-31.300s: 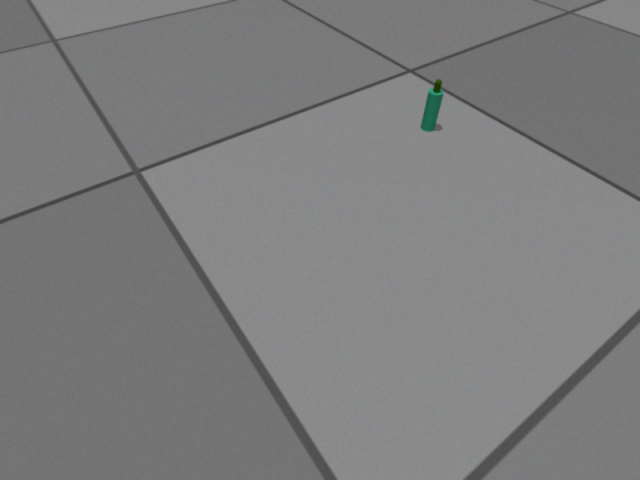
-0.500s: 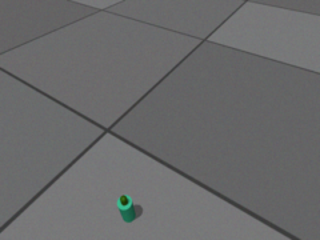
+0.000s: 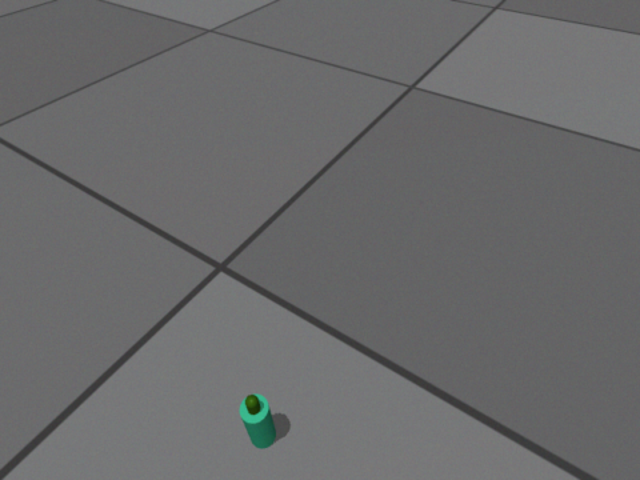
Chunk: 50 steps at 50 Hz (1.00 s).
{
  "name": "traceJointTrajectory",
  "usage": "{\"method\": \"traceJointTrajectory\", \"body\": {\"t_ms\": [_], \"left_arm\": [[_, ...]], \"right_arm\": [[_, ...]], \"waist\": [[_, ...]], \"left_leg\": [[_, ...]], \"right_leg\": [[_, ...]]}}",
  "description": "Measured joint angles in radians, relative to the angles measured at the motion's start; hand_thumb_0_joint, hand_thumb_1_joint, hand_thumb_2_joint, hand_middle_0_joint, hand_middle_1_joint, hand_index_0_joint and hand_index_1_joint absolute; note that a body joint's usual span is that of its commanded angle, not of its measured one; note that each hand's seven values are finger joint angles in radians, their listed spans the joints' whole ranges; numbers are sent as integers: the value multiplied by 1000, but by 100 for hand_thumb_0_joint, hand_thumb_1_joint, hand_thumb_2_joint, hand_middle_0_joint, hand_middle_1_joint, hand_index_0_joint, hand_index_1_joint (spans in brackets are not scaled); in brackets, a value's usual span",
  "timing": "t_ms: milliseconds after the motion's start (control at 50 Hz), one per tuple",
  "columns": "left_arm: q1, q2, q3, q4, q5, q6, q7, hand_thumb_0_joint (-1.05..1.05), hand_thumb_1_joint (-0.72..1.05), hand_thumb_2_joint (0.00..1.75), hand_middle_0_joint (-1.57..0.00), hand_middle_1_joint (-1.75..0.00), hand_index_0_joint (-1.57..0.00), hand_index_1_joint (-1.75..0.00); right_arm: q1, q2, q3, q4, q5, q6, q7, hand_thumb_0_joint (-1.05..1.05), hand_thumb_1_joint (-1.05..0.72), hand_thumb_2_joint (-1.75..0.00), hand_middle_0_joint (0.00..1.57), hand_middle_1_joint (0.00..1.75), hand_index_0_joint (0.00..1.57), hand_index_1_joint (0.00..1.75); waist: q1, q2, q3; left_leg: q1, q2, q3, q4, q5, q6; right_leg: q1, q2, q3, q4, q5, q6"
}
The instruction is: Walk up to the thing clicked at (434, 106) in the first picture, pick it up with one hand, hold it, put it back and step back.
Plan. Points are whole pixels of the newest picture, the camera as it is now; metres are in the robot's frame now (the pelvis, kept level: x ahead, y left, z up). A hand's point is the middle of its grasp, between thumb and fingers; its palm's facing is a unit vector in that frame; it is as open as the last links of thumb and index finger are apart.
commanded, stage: stand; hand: left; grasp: from the side
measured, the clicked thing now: (257, 418) +0.42 +0.20 -0.64
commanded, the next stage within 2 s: step back in 1.34 s
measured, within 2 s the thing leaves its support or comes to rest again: neither
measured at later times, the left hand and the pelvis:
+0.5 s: hand out of the picture +0.08 +0.24 -0.16, palm faces -0.03 -0.94 -0.34, open 7.4 cm; pelvis +0.01 +0.00 +0.00, yaw +0 degrees
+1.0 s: hand out of the picture +0.09 +0.24 -0.16, palm faces -0.03 -0.94 -0.34, open 7.4 cm; pelvis +0.02 -0.01 +0.00, yaw -1 degrees
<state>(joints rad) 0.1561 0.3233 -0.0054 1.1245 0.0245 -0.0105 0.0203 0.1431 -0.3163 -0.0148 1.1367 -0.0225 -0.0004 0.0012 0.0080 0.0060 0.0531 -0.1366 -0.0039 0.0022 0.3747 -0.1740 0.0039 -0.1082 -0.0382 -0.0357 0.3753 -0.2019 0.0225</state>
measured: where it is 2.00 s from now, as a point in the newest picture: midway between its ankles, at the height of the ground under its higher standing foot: outside the picture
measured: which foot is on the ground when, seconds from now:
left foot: down 0.00-1.00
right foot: down 0.00-1.00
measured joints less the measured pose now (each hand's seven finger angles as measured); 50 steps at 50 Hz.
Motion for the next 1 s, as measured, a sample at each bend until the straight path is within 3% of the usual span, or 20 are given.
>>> {"method": "traceJointTrajectory", "body": {"t_ms": [1000], "left_arm": [[-47,9,9,35,-10,3,-13,0,90,90,-20,-30,-20,-30]], "right_arm": [[-31,-21,10,32,8,-9,2,1,-90,-90,20,30,21,30]], "waist": [[-8,-3,-4]], "left_leg": [[38,12,13,-73,12,-10]], "right_leg": [[26,12,13,-62,12,-8]]}}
